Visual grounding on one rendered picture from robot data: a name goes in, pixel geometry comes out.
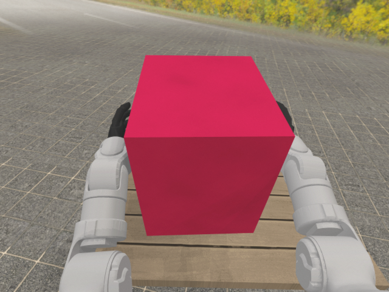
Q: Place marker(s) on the right robot forearm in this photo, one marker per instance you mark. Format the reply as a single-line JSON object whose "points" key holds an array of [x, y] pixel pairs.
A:
{"points": [[316, 212]]}

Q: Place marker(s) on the right robot upper arm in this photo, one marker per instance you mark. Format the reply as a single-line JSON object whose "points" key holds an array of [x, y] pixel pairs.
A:
{"points": [[334, 264]]}

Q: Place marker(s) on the left robot upper arm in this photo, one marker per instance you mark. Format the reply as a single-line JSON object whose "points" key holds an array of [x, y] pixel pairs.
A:
{"points": [[105, 271]]}

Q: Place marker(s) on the right robot hand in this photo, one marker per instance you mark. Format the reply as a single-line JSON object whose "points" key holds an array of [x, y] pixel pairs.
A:
{"points": [[286, 115]]}

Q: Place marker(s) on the carton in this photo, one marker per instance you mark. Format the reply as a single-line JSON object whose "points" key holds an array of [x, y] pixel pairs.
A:
{"points": [[206, 141]]}

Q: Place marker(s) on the left robot hand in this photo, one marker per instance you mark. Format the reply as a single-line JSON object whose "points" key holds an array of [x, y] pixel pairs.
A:
{"points": [[119, 123]]}

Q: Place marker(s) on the table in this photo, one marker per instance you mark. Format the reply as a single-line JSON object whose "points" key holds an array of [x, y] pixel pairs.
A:
{"points": [[264, 259]]}

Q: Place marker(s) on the left robot forearm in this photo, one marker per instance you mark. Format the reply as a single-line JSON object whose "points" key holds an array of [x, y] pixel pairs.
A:
{"points": [[102, 222]]}

